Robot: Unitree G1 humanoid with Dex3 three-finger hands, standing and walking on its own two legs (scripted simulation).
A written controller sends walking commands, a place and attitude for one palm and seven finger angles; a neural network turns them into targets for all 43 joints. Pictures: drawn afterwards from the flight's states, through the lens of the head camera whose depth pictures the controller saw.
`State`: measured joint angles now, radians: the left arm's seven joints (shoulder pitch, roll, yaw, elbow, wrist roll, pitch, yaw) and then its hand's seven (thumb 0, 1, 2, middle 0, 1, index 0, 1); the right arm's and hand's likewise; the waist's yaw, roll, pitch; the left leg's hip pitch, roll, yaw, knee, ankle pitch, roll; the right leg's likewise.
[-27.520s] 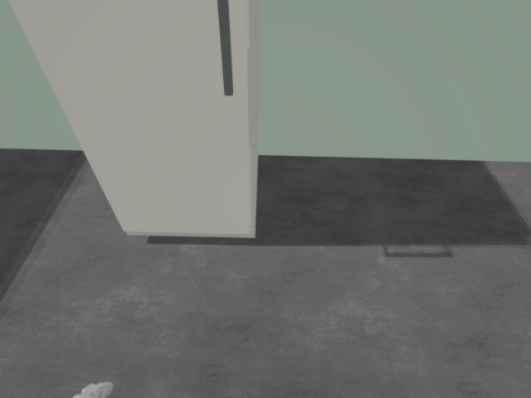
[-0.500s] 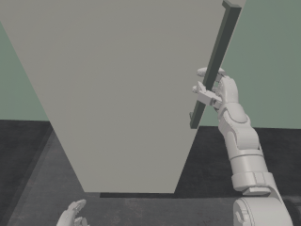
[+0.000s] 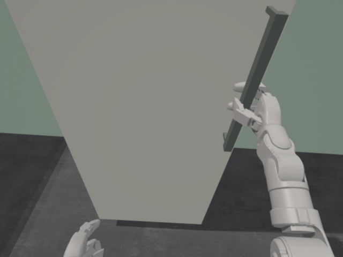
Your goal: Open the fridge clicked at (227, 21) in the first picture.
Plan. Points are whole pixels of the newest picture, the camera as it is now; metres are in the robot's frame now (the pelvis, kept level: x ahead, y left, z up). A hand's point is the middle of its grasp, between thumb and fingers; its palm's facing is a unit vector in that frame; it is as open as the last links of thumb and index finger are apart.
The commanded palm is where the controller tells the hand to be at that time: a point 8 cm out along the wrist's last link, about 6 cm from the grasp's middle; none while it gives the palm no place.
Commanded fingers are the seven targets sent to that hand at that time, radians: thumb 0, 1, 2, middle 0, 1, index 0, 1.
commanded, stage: grip the handle and tug to test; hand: right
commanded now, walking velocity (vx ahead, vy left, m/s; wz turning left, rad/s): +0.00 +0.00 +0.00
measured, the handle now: (244, 93) +0.45 -0.13 +0.20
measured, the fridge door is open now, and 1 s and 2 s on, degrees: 0 7 28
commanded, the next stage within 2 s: pull the door a little, standing still in 0.14 s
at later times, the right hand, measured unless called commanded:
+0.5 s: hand (238, 113) +0.39 -0.10 +0.19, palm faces -0.02 +1.00 -0.01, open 5.8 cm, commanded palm +0.34 -0.16 +0.19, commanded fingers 0.00 -0.90 -0.90 0.45 1.40 0.45 1.40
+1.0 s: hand (242, 132) +0.33 -0.10 +0.19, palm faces -0.09 +0.99 -0.14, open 6.6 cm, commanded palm +0.30 -0.16 +0.18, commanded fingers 0.00 -0.90 -0.90 0.45 1.40 0.45 1.40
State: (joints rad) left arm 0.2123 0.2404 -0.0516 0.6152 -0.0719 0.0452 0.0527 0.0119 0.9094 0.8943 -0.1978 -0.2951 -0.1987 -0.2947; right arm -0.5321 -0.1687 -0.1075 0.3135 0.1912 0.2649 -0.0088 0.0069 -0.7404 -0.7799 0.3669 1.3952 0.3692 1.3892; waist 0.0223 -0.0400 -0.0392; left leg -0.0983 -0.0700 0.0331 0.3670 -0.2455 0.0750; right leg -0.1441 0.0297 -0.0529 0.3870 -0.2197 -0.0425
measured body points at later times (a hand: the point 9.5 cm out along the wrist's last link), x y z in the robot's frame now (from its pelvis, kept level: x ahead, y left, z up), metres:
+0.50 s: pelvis +0.03 +0.00 +0.00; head +0.01 +0.02 +0.45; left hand +0.21 +0.23 -0.09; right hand +0.38 -0.16 +0.19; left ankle -0.03 +0.07 -0.74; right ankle -0.01 -0.09 -0.74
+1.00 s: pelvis +0.10 +0.00 +0.00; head +0.08 +0.03 +0.45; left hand +0.26 +0.25 -0.07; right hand +0.32 -0.16 +0.20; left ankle -0.02 +0.05 -0.73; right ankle +0.01 -0.12 -0.72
